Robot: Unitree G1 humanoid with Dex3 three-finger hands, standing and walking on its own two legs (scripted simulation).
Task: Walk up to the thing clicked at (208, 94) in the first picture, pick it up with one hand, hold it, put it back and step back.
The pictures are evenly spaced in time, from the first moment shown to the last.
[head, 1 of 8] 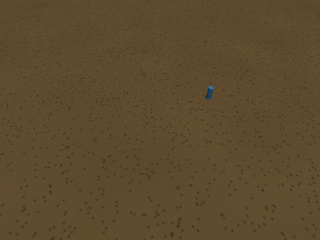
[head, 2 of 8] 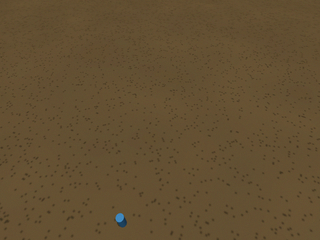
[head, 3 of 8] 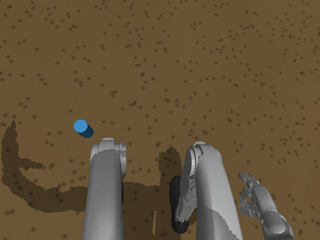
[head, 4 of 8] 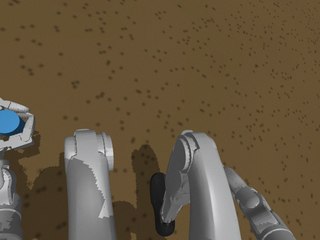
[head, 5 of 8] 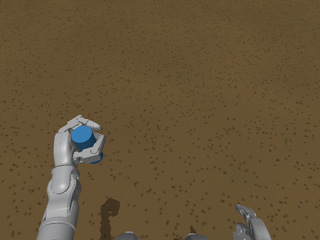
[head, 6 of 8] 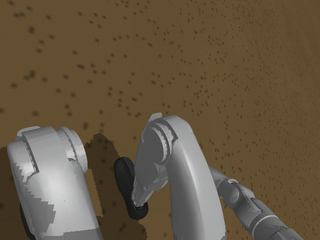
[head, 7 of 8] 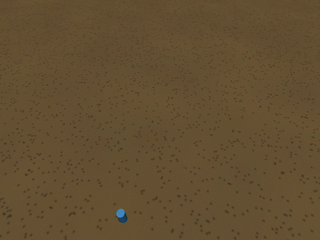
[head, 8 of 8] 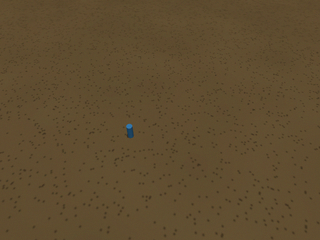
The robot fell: no
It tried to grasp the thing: yes
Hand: left
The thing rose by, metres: 0.71
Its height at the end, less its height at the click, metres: +0.00
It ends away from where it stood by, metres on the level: 0.01
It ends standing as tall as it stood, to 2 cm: yes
